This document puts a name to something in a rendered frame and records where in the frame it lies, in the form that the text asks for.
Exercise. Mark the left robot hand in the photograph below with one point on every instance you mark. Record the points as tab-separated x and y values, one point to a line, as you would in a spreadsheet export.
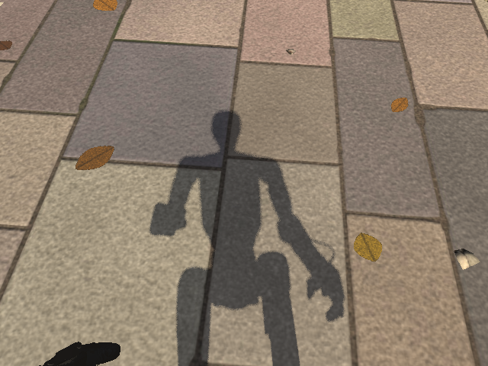
85	355

